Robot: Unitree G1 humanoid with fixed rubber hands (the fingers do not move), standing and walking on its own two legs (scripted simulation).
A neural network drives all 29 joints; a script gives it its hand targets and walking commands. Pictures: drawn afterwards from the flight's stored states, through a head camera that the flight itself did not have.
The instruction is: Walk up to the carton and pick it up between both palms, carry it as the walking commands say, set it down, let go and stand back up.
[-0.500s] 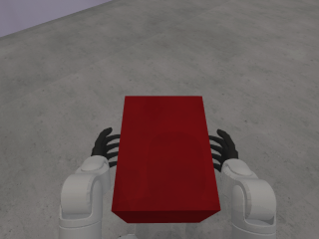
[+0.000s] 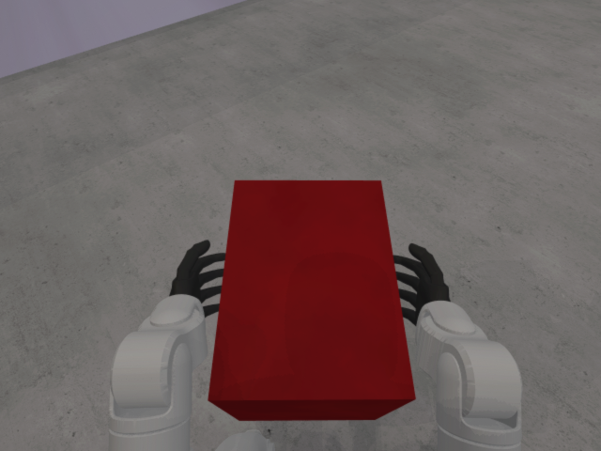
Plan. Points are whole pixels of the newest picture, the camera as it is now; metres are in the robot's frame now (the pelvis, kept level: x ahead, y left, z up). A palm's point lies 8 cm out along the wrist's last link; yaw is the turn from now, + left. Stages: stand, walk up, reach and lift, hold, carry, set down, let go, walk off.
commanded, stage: carry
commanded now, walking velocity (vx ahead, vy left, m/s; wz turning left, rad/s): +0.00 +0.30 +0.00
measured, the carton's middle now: (307, 305) +0.30 +0.01 +0.03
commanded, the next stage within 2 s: none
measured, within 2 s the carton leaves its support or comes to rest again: neither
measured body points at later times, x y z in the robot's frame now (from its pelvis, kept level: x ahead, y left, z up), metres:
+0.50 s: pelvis -0.07 +0.13 -0.01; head -0.05 +0.12 +0.44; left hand +0.20 +0.27 +0.08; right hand +0.20 -0.01 +0.07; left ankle +0.03 +0.18 -0.71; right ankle -0.08 +0.01 -0.72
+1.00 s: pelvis -0.14 +0.28 -0.01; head -0.11 +0.28 +0.44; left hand +0.13 +0.43 +0.07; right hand +0.14 +0.15 +0.07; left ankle -0.04 +0.33 -0.72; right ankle -0.15 +0.16 -0.70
